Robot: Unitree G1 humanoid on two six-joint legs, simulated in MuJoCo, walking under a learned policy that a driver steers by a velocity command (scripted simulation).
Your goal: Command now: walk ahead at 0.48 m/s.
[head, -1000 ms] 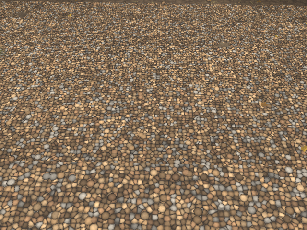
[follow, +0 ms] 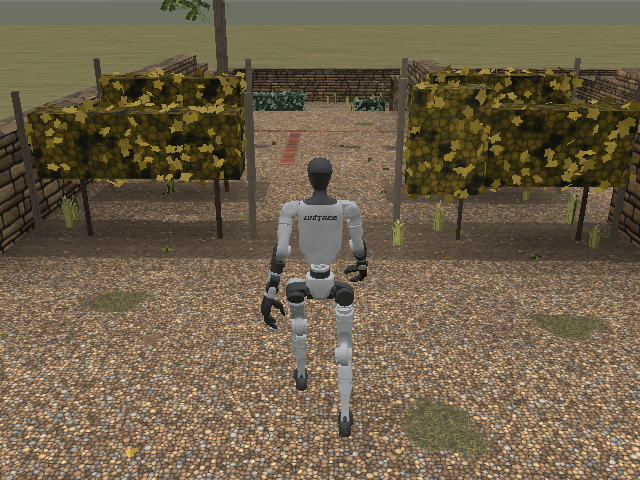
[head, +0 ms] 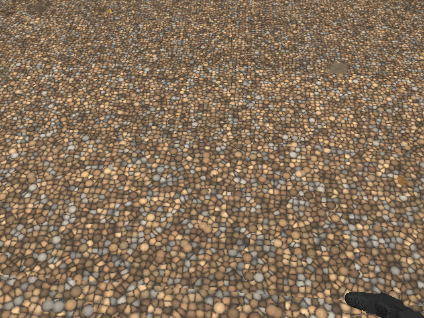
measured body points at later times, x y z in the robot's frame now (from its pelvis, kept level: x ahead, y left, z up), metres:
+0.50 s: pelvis +0.28 -0.01 +0.02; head +0.28 -0.02 +0.47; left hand +0.45 +0.23 -0.09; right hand +0.24 -0.27 -0.13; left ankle +0.15 +0.10 -0.71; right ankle +0.39 -0.13 -0.69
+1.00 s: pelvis +0.53 -0.01 +0.00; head +0.54 -0.02 +0.45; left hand +0.46 +0.25 -0.13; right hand +0.74 -0.25 -0.10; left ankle +0.73 +0.16 -0.68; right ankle +0.39 -0.13 -0.71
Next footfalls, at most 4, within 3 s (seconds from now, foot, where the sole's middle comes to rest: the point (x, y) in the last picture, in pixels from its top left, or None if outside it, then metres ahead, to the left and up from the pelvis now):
0.52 right None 0.43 -0.13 -0.75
1.18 left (192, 235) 0.80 0.16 -0.93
1.68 right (246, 172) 1.11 -0.04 -0.93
2.10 left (191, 162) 1.16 0.20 -0.93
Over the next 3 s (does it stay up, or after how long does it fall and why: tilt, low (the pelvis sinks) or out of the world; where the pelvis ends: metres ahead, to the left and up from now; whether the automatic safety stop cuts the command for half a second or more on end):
stays up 1.12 0.08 -0.15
